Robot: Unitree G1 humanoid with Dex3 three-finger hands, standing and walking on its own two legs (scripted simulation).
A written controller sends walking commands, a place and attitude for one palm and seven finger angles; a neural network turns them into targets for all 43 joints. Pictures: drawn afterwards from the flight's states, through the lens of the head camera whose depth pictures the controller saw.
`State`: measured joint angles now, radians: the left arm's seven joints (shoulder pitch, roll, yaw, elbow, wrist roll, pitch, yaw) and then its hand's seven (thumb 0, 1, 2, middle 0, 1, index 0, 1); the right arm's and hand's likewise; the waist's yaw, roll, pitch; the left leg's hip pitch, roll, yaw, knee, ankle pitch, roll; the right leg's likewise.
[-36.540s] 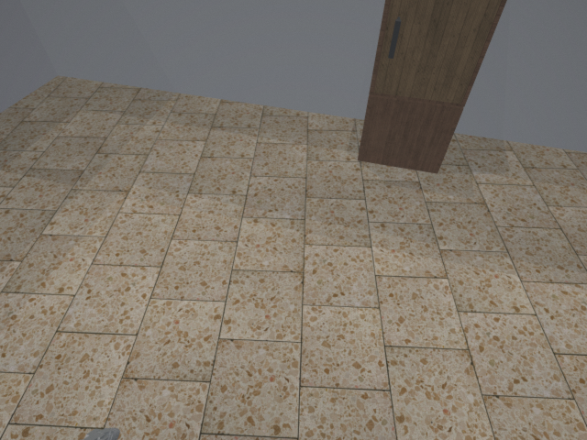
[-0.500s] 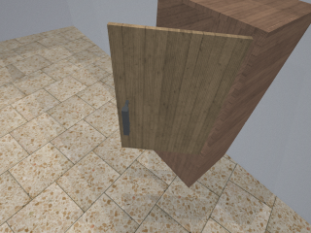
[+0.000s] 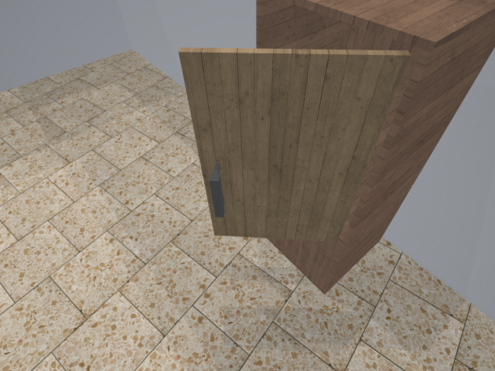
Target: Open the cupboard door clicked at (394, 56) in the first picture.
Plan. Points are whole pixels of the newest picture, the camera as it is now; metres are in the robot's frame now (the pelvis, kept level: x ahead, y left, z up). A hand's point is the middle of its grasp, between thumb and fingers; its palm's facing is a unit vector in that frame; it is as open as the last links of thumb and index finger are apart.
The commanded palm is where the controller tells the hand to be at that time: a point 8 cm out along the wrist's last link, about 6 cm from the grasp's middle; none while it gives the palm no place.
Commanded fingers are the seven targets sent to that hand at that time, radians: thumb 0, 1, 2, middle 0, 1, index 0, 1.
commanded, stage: look again from close up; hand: left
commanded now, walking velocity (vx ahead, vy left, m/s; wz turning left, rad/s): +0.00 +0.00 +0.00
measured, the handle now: (218, 190) +0.54 +0.11 -0.09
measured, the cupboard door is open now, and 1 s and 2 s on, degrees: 46 46 46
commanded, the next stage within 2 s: shuffle to correct the standing spot in 0.50 s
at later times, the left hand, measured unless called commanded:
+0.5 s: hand out of the picture +0.04 +0.14 -0.17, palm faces -0.01 -0.98 -0.22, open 7.3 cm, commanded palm none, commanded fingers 0.00 0.90 0.90 -0.20 -0.30 -0.20 -0.30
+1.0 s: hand out of the picture +0.04 +0.11 -0.17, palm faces +0.00 -0.97 -0.24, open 7.3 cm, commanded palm none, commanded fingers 0.00 0.90 0.90 -0.20 -0.30 -0.20 -0.30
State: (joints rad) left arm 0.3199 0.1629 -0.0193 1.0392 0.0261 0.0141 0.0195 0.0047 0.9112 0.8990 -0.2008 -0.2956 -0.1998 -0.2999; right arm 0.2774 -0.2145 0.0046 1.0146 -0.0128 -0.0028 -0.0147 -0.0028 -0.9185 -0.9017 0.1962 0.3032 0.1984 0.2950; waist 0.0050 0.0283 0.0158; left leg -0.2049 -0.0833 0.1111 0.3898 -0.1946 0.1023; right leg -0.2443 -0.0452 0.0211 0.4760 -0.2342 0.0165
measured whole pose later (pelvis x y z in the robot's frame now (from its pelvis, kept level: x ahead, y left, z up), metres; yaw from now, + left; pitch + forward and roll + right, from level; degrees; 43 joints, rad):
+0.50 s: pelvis +0.03 -0.03 +0.00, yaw +0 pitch +0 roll +1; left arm 0.26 0.16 -0.02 1.10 0.02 -0.01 0.03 0.01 0.92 0.90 -0.20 -0.30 -0.20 -0.30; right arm 0.27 -0.16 0.02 1.12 -0.01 -0.03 -0.03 0.01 -0.91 -0.90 0.20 0.30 0.20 0.29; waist -0.01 0.01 0.02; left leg -0.16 -0.03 0.10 0.40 -0.24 0.05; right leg -0.18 0.00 0.01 0.45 -0.27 -0.02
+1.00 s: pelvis +0.01 -0.08 -0.01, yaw +0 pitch +0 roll +1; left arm 0.25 0.17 0.01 1.00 0.02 0.02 0.03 0.00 0.91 0.90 -0.20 -0.30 -0.20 -0.30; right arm 0.22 -0.17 -0.02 1.04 -0.01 0.02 -0.04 0.00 -0.91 -0.90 0.19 0.30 0.20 0.29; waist -0.01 0.01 0.05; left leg -0.25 0.02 0.07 0.52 -0.28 0.00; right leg -0.27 0.06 -0.02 0.54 -0.28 -0.08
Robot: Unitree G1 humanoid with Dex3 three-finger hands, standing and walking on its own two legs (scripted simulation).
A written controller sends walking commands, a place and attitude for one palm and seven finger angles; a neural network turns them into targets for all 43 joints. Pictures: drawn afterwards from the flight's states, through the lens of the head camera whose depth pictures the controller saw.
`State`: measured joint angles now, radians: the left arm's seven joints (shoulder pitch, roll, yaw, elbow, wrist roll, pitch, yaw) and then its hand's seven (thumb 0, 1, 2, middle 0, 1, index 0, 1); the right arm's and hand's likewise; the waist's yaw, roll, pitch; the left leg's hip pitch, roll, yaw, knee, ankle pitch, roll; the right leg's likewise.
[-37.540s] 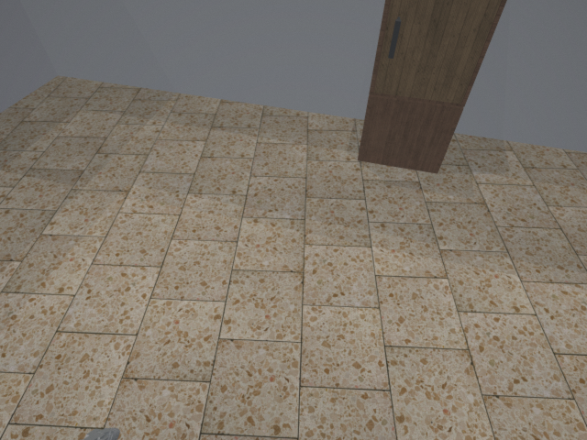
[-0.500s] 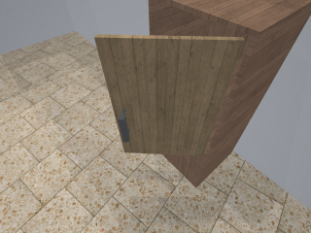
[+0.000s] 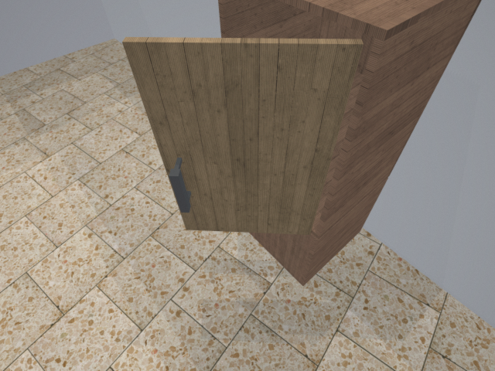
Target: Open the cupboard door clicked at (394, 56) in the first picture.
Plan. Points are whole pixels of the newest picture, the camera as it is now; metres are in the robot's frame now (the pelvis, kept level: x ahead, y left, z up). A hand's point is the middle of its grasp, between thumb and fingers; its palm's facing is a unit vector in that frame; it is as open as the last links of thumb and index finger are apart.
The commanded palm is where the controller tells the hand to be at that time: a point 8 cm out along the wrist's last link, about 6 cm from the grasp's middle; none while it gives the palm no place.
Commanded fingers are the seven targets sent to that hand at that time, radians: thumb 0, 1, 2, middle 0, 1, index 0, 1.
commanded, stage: come to a stop and stand still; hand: left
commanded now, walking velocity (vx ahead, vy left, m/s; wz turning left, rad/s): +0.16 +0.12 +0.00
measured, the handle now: (182, 185) +0.53 +0.19 -0.09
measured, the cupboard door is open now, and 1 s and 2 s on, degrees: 46 46 46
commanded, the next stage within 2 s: look again from close up in 0.96 s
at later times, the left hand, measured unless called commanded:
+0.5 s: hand out of the picture +0.02 +0.18 -0.17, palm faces +0.03 -0.98 -0.17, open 7.3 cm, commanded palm none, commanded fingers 0.00 0.90 0.90 -0.20 -0.30 -0.20 -0.30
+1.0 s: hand out of the picture +0.03 +0.20 -0.17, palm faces +0.04 -0.98 -0.17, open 7.3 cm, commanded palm none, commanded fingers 0.00 0.90 0.90 -0.20 -0.30 -0.20 -0.30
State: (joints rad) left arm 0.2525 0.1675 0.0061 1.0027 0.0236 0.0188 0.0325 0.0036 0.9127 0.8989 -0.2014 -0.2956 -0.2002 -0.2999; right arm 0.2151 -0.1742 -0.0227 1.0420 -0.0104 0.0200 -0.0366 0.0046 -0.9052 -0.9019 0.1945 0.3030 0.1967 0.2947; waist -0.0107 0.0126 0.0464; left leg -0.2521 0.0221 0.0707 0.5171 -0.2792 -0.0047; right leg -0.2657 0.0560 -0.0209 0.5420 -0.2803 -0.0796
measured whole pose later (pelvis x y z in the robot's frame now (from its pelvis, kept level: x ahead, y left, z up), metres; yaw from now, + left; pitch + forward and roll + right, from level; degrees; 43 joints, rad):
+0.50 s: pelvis +0.03 +0.02 +0.01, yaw +1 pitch +0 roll +1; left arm 0.30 0.15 -0.01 1.10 0.01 -0.01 0.03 0.00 0.91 0.90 -0.20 -0.30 -0.20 -0.30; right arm 0.33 -0.11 0.03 1.14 -0.01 -0.03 -0.04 0.01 -0.90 -0.90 0.19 0.30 0.20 0.29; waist 0.00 -0.02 0.03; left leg -0.16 -0.01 0.05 0.41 -0.25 0.01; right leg -0.16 0.04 -0.02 0.43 -0.27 -0.05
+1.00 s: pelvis +0.04 +0.03 +0.01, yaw +1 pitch +0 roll +0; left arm 0.30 0.15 -0.01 1.12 0.02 -0.01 0.04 0.00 0.91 0.90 -0.20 -0.30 -0.20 -0.30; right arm 0.27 -0.15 0.02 1.15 -0.01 -0.03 -0.05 0.01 -0.92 -0.90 0.19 0.30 0.20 0.29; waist 0.01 -0.02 0.02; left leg -0.11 -0.03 0.06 0.38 -0.26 0.03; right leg -0.12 0.02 -0.02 0.41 -0.28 -0.03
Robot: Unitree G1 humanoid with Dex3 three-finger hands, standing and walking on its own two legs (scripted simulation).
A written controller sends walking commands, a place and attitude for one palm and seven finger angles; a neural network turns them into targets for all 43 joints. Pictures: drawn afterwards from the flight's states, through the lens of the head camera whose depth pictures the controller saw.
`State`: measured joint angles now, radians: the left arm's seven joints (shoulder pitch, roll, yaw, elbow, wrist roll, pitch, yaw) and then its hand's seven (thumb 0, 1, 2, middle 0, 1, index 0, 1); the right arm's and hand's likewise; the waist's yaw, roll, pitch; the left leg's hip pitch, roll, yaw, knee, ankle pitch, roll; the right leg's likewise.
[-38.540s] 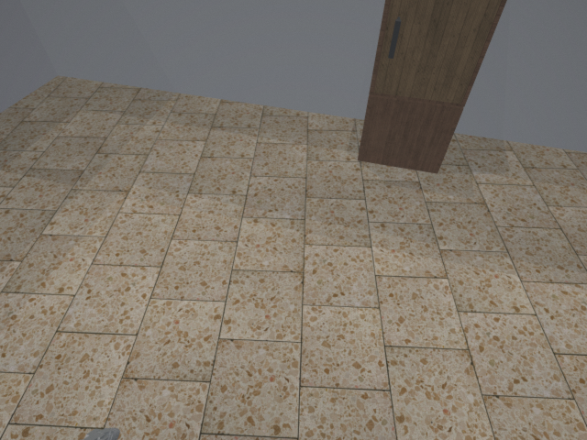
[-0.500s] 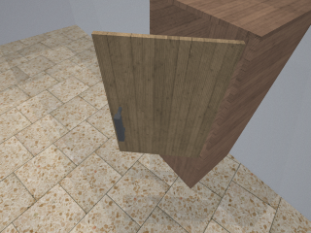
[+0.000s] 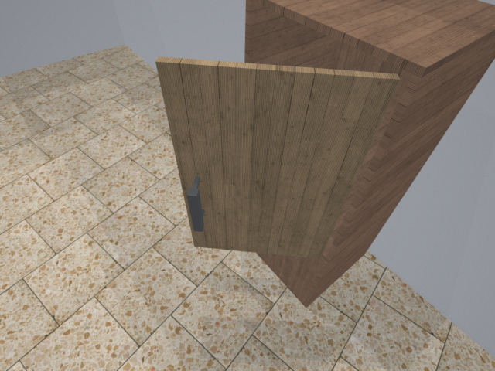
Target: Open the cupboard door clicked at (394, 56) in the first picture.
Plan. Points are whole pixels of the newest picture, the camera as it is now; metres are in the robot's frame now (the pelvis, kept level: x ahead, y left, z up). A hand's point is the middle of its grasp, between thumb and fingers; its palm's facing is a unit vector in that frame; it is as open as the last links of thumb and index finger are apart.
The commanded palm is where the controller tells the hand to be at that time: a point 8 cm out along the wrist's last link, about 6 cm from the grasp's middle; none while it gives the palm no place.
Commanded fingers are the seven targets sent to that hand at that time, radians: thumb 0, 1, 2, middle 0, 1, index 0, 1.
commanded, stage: look again from close up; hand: left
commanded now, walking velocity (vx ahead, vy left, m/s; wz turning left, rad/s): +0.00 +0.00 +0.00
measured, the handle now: (198, 204) +0.49 +0.15 -0.10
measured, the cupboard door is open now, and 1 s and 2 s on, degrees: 46 46 46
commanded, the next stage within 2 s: come to a stop and stand still in 0.60 s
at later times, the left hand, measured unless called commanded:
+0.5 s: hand out of the picture +0.00 +0.22 -0.17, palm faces +0.02 -0.96 -0.29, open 7.4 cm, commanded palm none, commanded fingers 0.00 0.90 0.90 -0.20 -0.30 -0.20 -0.30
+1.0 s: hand out of the picture -0.10 +0.20 -0.18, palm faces +0.00 -0.98 -0.18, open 7.3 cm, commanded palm none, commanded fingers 0.00 0.90 0.90 -0.20 -0.30 -0.20 -0.30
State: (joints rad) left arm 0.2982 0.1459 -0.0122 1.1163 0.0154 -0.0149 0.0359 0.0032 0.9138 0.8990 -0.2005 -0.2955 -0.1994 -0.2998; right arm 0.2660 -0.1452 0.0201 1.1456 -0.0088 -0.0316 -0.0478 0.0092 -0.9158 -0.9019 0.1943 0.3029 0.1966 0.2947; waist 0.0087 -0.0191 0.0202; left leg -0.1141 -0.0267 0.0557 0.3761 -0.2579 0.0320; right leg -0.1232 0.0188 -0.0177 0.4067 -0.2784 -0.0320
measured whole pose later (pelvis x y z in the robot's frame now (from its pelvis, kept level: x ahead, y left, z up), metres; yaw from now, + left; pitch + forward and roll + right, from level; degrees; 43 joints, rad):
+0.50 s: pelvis -0.05 +0.01 -0.01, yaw +1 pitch -3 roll +0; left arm 0.24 0.26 0.00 1.01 0.02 -0.01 0.03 0.00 0.91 0.90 -0.20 -0.30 -0.20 -0.30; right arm 0.17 -0.25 -0.01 1.02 -0.01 -0.01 -0.01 0.01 -0.90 -0.90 0.20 0.30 0.20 0.29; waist 0.00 0.00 0.00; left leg -0.19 -0.03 0.05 0.48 -0.24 0.05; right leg -0.18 0.01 -0.03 0.48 -0.25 -0.02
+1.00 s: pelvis -0.07 +0.03 +0.00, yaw +1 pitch -2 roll -1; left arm 0.34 0.18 -0.03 1.11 0.03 0.00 0.04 0.00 0.91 0.90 -0.20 -0.30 -0.20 -0.30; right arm 0.29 -0.17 0.02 1.14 -0.01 0.00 -0.01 0.01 -0.90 -0.90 0.19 0.30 0.20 0.29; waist 0.00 -0.02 0.02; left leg -0.22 -0.05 0.05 0.44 -0.19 0.07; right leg -0.20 -0.01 -0.03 0.42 -0.19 0.01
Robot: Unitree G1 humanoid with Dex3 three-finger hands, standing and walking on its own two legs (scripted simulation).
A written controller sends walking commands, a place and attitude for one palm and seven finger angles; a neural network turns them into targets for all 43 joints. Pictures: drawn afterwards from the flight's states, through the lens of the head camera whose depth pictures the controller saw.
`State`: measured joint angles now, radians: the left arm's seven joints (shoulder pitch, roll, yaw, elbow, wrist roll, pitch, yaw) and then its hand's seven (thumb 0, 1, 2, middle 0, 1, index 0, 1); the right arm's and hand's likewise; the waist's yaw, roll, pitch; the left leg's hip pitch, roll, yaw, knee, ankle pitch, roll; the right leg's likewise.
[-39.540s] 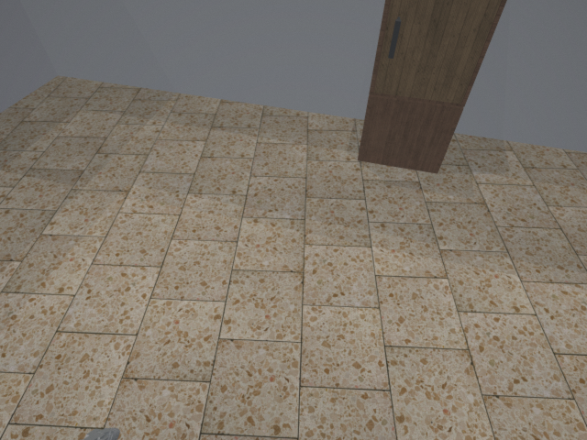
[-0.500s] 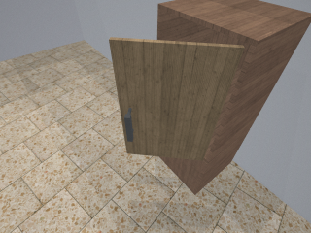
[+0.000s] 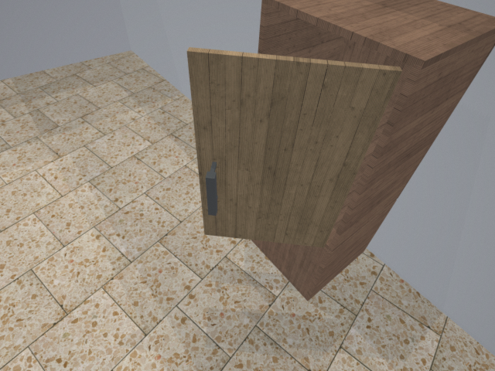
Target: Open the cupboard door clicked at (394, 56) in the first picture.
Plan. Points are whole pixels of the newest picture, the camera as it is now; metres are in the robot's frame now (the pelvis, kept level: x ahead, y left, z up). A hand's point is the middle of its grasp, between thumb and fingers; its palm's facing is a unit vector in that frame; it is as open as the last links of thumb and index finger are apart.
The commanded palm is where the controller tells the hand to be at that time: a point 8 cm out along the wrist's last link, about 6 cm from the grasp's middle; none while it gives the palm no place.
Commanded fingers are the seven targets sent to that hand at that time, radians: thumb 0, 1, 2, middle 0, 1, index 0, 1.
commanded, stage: come to a stop and stand still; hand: left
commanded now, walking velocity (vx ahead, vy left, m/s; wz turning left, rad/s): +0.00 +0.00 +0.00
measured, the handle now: (213, 189) +0.56 +0.12 -0.09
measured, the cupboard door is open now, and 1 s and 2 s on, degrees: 46 46 46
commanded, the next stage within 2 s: look again from close up in 1.18 s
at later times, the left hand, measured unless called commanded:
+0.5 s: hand out of the picture +0.02 +0.17 -0.17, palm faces +0.00 -0.98 -0.20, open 7.3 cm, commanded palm none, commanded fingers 0.00 0.90 0.90 -0.20 -0.30 -0.20 -0.30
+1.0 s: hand out of the picture +0.08 +0.16 -0.17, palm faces -0.02 -0.98 -0.21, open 7.3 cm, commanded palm none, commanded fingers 0.00 0.90 0.90 -0.20 -0.30 -0.20 -0.30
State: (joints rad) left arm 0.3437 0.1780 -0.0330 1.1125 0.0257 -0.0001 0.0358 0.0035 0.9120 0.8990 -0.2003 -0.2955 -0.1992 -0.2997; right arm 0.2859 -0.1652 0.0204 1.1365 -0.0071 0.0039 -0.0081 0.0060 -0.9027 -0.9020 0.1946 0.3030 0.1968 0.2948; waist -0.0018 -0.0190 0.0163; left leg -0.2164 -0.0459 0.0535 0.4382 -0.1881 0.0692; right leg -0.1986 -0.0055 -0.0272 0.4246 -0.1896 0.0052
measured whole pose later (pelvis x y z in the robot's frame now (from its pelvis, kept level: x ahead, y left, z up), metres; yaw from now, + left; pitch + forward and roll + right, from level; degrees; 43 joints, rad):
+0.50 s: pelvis +0.04 +0.00 +0.00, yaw -1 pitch +0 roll +0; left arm 0.33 0.12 -0.02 1.11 0.02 -0.02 0.04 0.00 0.91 0.90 -0.20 -0.30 -0.20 -0.30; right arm 0.30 -0.16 0.02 1.10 -0.01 -0.03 -0.02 0.02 -0.92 -0.90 0.19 0.30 0.20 0.29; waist 0.00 0.03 0.01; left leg -0.19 -0.07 0.08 0.42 -0.23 0.08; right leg -0.21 -0.03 0.00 0.48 -0.26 0.01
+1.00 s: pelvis +0.06 -0.02 +0.00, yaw -1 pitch +0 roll +0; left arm 0.25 0.17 -0.01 1.09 0.02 -0.02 0.03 0.00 0.91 0.90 -0.20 -0.30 -0.20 -0.30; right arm 0.22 -0.17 0.02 1.12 -0.01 -0.03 -0.03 0.01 -0.91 -0.90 0.19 0.30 0.20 0.29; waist 0.00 0.00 0.04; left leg -0.14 -0.04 0.06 0.40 -0.26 0.05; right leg -0.15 0.01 -0.01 0.43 -0.28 -0.02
